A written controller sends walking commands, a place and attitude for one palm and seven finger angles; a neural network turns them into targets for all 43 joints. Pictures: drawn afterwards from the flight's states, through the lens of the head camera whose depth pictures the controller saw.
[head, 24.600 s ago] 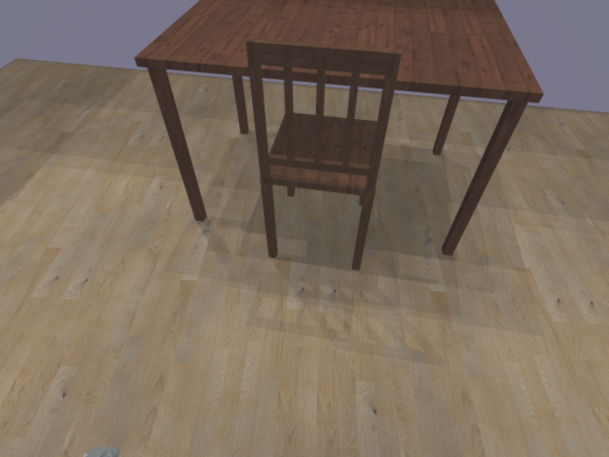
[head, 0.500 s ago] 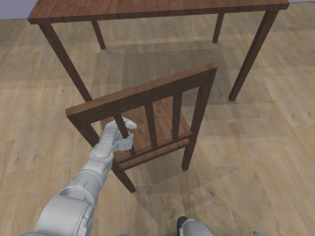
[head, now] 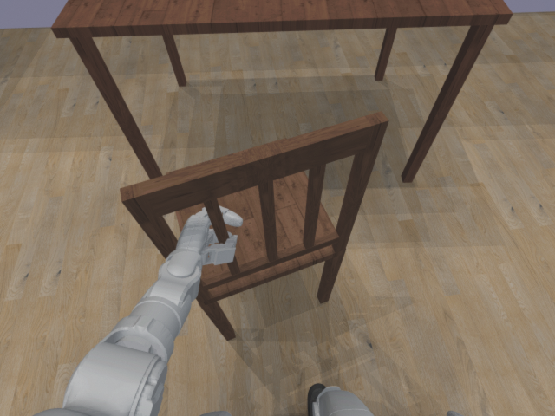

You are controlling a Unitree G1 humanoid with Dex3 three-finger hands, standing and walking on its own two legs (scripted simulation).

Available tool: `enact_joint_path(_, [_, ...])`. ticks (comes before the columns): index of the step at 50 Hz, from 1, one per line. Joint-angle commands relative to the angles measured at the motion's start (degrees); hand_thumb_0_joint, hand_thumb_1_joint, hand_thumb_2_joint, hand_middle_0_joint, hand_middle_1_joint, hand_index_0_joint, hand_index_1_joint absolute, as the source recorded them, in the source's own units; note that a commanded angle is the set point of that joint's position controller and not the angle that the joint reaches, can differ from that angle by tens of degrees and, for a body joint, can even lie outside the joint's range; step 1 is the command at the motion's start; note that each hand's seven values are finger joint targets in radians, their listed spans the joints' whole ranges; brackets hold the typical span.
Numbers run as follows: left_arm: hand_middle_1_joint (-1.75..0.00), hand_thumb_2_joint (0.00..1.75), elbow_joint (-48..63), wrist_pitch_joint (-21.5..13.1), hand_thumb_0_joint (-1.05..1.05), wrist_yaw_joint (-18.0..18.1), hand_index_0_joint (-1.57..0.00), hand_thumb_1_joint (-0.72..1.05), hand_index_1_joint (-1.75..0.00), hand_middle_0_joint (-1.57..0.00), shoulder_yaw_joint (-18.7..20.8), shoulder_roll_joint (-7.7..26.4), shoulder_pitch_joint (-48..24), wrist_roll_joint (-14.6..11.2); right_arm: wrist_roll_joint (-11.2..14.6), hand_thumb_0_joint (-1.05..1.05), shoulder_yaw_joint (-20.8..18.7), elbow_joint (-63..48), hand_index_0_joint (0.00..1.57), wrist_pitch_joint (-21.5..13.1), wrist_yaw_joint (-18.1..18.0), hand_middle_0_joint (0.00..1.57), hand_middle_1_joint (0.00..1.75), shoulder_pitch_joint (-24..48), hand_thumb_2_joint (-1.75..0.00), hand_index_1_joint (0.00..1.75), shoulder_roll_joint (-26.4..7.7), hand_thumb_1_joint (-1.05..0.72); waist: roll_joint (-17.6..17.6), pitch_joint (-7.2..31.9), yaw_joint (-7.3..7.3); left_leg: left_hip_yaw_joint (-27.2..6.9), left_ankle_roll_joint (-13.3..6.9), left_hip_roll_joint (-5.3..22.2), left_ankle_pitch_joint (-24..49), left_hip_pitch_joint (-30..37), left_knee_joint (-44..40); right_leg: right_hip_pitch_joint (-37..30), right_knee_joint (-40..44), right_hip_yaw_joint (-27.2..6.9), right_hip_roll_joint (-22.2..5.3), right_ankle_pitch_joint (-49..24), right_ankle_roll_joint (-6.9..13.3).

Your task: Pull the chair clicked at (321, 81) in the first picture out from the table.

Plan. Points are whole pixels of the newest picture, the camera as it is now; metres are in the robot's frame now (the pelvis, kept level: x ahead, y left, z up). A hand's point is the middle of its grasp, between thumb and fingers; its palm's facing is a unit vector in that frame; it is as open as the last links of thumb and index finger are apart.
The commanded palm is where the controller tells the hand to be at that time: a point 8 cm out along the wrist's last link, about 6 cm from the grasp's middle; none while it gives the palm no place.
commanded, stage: step backward, pulling the chair out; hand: left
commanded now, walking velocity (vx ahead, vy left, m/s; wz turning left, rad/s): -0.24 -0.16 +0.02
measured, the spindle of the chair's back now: (269, 225) +0.44 +0.02 -0.09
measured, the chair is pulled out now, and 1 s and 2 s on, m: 0.46 0.46 0.46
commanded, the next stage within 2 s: stop walking, hand still on the chair in 0.78 s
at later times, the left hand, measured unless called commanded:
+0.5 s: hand (229, 248) +0.37 +0.09 -0.05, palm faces -0.14 -0.97 -0.21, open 5.5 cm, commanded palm +0.38 +0.14 -0.04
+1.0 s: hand (229, 249) +0.37 +0.08 -0.05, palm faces -0.12 -0.97 -0.22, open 5.4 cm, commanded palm +0.36 +0.14 -0.03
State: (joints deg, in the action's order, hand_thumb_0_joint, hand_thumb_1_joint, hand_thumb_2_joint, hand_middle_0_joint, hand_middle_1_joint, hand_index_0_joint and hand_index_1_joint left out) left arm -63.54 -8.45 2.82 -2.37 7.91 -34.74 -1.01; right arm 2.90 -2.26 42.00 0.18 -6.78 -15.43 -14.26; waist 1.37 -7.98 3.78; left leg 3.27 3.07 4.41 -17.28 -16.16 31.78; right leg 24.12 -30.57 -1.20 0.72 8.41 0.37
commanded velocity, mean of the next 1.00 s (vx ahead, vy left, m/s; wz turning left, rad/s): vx -0.20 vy -0.10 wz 0.01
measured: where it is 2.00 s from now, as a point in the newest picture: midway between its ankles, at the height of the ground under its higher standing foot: outside the picture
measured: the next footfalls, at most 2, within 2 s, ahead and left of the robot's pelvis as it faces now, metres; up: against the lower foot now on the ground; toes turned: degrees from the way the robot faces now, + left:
none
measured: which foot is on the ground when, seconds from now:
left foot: down 0.00-1.00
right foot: down 0.00-1.00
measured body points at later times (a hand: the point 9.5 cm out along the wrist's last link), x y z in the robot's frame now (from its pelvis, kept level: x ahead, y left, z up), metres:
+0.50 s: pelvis +0.00 -0.01 +0.00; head +0.08 -0.03 +0.44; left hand +0.37 +0.14 -0.03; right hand +0.07 -0.27 -0.14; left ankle -0.01 +0.15 -0.73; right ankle +0.08 -0.11 -0.73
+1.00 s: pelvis +0.00 -0.01 +0.00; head +0.08 -0.03 +0.44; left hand +0.37 +0.14 -0.03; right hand +0.06 -0.27 -0.14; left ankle -0.01 +0.15 -0.73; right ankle +0.08 -0.11 -0.73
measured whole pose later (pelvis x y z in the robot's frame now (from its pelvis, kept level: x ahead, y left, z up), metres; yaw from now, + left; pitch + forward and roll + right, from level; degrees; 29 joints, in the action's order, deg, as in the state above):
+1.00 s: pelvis +0.00 -0.01 +0.00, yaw +0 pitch +1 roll +1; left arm -55.9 -6.3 4.3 -2.1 8.7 -31.2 -1.8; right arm 3.6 -1.6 40.0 2.1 -6.5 -14.2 -13.9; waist 1.5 -9.3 4.5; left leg 2.9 3.5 4.8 -17.0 -16.0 31.8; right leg 23.9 -30.7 -0.7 1.0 8.3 1.0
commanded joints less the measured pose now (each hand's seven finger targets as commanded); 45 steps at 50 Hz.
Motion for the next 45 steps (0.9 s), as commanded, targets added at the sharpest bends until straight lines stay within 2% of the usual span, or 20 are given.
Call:
enact_joint_path(1, [-1.45,0.9,10.69,-3.34,0.0,0.67,-0.5,0.9,-1.45,-0.5,2.65,9.65,-20.21,-0.77,-0.15,0.0,-2.42,-4.32,0.2,-1.72,-0.78,0.2,0.3,-3.08,-0.9,0.3,-7.76,-0.9,-1.82,24.55,-1.26,-3.92,-3.35,7.64,15.32,5.91,-2.74,-13.39,2.24,-3.47,-7.55,-13.78,0.23])
enact_joint_path(5, [-1.45,0.9,9.24,-3.22,0.0,0.84,-0.5,0.9,-1.45,-0.5,2.97,10.51,-19.32,-1.21,0.29,0.0,-2.26,-3.43,0.2,-1.83,-0.93,0.2,0.3,-3.14,-0.9,0.3,-7.61,-0.9,-4.2,24.4,-1.29,-2.38,-2.71,4.9,8.38,6.11,-1.04,-11.86,4.98,-5.55,-9.66,-11.4,0.87])
enact_joint_path(7, [-1.45,0.9,9.13,-3.29,0.0,0.85,-0.5,0.9,-1.45,-0.5,2.91,10.3,-19.65,-1.13,0.22,0.0,-1.94,-3.62,0.2,-1.84,-0.88,0.2,0.3,-2.78,-0.9,0.3,-7.11,-0.9,-4.55,24.39,-1.48,-2.07,-2.91,4.59,6.71,5.65,-1.22,-11.77,5.71,-5.59,-9.8,-9.4,-0.17])
enact_joint_path(9, [-1.45,0.9,8.82,-3.34,0.0,1.01,-0.5,0.9,-1.45,-0.5,3.06,10.25,-19.56,-1.11,0.5,0.0,-1.83,-3.78,0.2,-1.83,-0.79,0.2,0.3,-2.35,-0.9,0.3,-6.86,-0.9,-6.48,24.19,-1.63,-1.8,-2.97,3.76,4.11,5.37,-0.83,-11.15,7.08,-6.06,-10.28,-5.96,-0.69])
enact_joint_path(14, [-1.45,0.9,9.14,-3.61,0.0,1.27,-0.5,0.9,-1.45,-0.5,3.17,9.82,-19.82,-0.76,0.31,0.0,-1.81,-4.08,0.2,-1.72,-0.77,0.2,0.3,-2.09,-0.9,0.3,-7.14,-0.9,-3.99,24.84,-1.73,-3.5,-3.72,5.98,9.89,6.17,-3.41,-11.8,4.5,-3.6,-8.08,-7.04,-1.5])
enact_joint_path(15, [-1.45,0.9,9.14,-3.53,0.0,1.33,-0.5,0.9,-1.45,-0.5,3.19,10.08,-19.49,-0.98,0.32,0.0,-1.89,-4.01,0.2,-1.71,-0.91,0.2,0.3,-1.85,-0.9,0.3,-7.55,-0.9,-2.33,24.25,-1.7,-3.93,-4.01,6.86,11.2,6.08,-4.43,-11.85,3.55,-2.81,-7.41,-7.48,-1.71])
enact_joint_path(17, [-1.45,0.9,9.84,-3.59,0.0,1.12,-0.5,0.9,-1.45,-0.5,2.98,9.56,-19.61,-0.75,0.05,0.0,-2.0,-4.46,0.2,-1.5,-0.77,0.2,0.3,-1.78,-0.9,0.3,-7.4,-0.9,-0.51,24.14,-1.74,-4.82,-4.27,8.1,13.85,5.35,-4.85,-12.44,1.82,-2.4,-6.68,-8.62,-1.43])
enact_joint_path(18, [-1.45,0.9,10.13,-3.57,0.0,1.06,-0.5,0.9,-1.45,-0.5,3.05,9.67,-19.84,-0.72,0.02,0.0,-2.05,-4.6,0.2,-1.39,-0.7,0.2,0.3,-1.79,-0.9,0.3,-7.34,-0.9,-0.7,24.18,-1.73,-4.75,-4.18,8.15,13.91,4.88,-4.47,-12.91,1.72,-2.64,-6.78,-9.14,-1.28])
enact_joint_path(22, [-1.45,0.9,10.28,-3.34,0.0,1.03,-0.5,0.9,-1.45,-0.5,2.92,10.04,-19.47,-0.92,0.2,0.0,-2.07,-4.47,0.2,-1.27,-0.68,0.2,0.3,-2.37,-0.9,0.3,-7.18,-0.9,-2.17,24.73,-1.61,-3.07,-3.26,6.42,11.05,5.2,-2.45,-13.39,3.36,-4.3,-8.41,-11.82,-0.67])
enact_joint_path(24, [-1.45,0.9,9.99,-3.25,0.0,1.16,-0.5,0.9,-1.45,-0.5,3.25,10.56,-19.75,-0.99,0.45,0.0,-2.02,-4.37,0.2,-1.21,-0.73,0.2,0.3,-2.38,-0.9,0.3,-6.9,-0.9,-6.24,25.05,-1.58,-2.04,-2.76,4.66,7.52,5.01,-0.74,-13.32,5.31,-5.59,-9.97,-10.96,-0.51])
enact_joint_path(26, [-1.45,0.9,9.43,-3.11,0.0,1.28,-0.5,0.9,-1.45,-0.5,3.2,10.64,-18.91,-1.22,0.54,0.0,-1.93,-4.07,0.2,-1.28,-0.76,0.2,0.3,-2.42,-0.9,0.3,-7.19,-0.9,-4.44,24.82,-1.68,-2.35,-2.82,4.42,6.32,5.71,-1.12,-12.16,5.98,-5.67,-10.11,-9.37,-0.18])
enact_joint_path(28, [-1.45,0.9,9.09,-3.19,0.0,1.32,-0.5,0.9,-1.45,-0.5,3.12,10.2,-19.15,-1.12,0.59,0.0,-1.8,-4.11,0.2,-1.21,-0.68,0.2,0.3,-2.26,-0.9,0.3,-7.04,-0.9,-4.94,24.55,-1.71,-2.58,-3.09,4.47,6.38,5.74,-1.76,-11.81,6.27,-5.24,-9.66,-7.4,-0.99])
enact_joint_path(30, [-1.45,0.9,9.2,-3.22,0.0,1.41,-0.5,0.9,-1.45,-0.5,3.33,10.52,-18.95,-1.24,0.57,0.0,-1.85,-4.01,0.2,-1.21,-0.81,0.2,0.3,-2.07,-0.9,0.3,-7.47,-0.9,-3.34,23.88,-1.72,-3.53,-3.61,5.64,7.17,5.78,-3.6,-11.33,5.39,-3.96,-8.41,-5.41,-1.39])
enact_joint_path(31, [-1.45,0.9,9.53,-3.32,0.0,1.39,-0.5,0.9,-1.45,-0.5,3.27,10.21,-18.96,-1.06,0.4,0.0,-1.78,-4.28,0.2,-1.13,-0.75,0.2,0.3,-2.05,-0.9,0.3,-7.33,-0.9,-1.72,24.15,-1.82,-4.09,-3.93,6.5,8.81,5.51,-4.38,-11.76,4.09,-3.08,-7.58,-5.43,-1.56])
enact_joint_path(33, [-1.45,0.9,10.19,-3.53,0.0,1.28,-0.5,0.9,-1.45,-0.5,2.95,9.67,-19.64,-0.88,0.24,0.0,-1.8,-4.73,0.2,-1.05,-0.63,0.2,0.3,-1.74,-0.9,0.3,-7.26,-0.9,-0.6,24.26,-1.91,-4.86,-4.21,7.67,11.01,4.41,-4.77,-12.79,2.46,-2.74,-6.92,-6.36,-1.62])
enact_joint_path(36, [-1.45,0.9,10.4,-3.34,0.0,1.17,-0.5,0.9,-1.45,-0.5,3.09,10.03,-19.3,-0.91,0.17,0.0,-2.03,-4.73,0.2,-0.98,-0.6,0.2,0.3,-2.08,-0.9,0.3,-7.48,-0.9,-0.03,23.88,-1.82,-5.03,-4.23,8.4,13.18,4.26,-4.47,-13.18,1.42,-2.81,-6.73,-9.26,-1.21])
enact_joint_path(41, [-1.45,0.9,9.9,-3.11,0.0,1.13,-0.5,0.9,-1.45,-0.5,3.04,10.49,-19.39,-1.15,0.51,0.0,-2.03,-4.09,0.2,-1.06,-0.6,0.2,0.3,-2.92,-0.9,0.3,-7.23,-0.9,-4.45,24.6,-1.58,-2.9,-2.98,5.57,8.37,5.09,-1.37,-12.75,4.29,-5.17,-9.16,-11.04,-0.26])
enact_joint_path(42, [-1.45,0.9,9.96,-3.23,0.0,1.1,-0.5,0.9,-1.45,-0.5,2.98,10.52,-19.78,-1.13,0.46,0.0,-1.97,-4.06,0.2,-1.05,-0.55,0.2,0.3,-2.7,-0.9,0.3,-7.08,-0.9,-4.17,24.95,-1.55,-2.33,-2.87,5.11,7.31,5.23,-1.09,-12.72,5.02,-5.6,-9.73,-10.8,-0.53])
enact_joint_path(44, [-1.45,0.9,9.29,-3.23,0.0,1.25,-0.5,0.9,-1.45,-0.5,3.48,10.83,-19.52,-1.14,0.62,0.0,-1.9,-4.11,0.2,-1.12,-0.49,0.2,0.3,-2.39,-0.9,0.3,-6.88,-0.9,-5.81,24.5,-1.63,-2.18,-2.87,4.32,5.49,5.11,-0.63,-12.03,6.14,-6.15,-10.25,-9.17,-0.8])
enact_joint_path(45, [-1.45,0.9,19.79,-3.84,0.0,1.37,-0.5,0.9,-1.45,-0.5,3.89,11.85,-17.5,-1.44,0.42,0.0,-1.99,-6.63,0.2,-0.71,-0.17,0.2,0.3,-1.45,-0.9,0.3,-6.87,-0.9,-2.83,25.1,-2.39,-3.73,-3.28,4.58,4.96,5.38,-2.08,-13.71,5.84,-6.02,-9.99,-7.27,-0.28])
